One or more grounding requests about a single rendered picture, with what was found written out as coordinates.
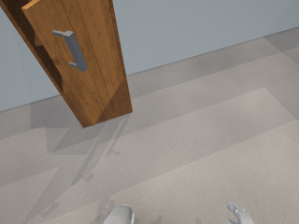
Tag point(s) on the left robot thigh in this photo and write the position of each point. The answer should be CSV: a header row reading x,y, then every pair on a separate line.
x,y
121,214

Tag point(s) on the handle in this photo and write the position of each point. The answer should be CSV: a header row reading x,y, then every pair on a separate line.
x,y
74,48

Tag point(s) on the right robot hand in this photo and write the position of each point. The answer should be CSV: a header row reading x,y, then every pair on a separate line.
x,y
242,216

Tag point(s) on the cupboard door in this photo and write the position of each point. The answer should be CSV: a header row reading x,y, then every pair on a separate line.
x,y
92,24

